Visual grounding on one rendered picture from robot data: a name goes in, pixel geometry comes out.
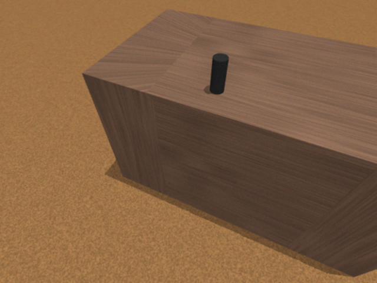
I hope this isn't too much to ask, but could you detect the can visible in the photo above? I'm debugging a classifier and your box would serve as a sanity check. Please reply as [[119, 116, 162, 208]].
[[210, 53, 229, 94]]

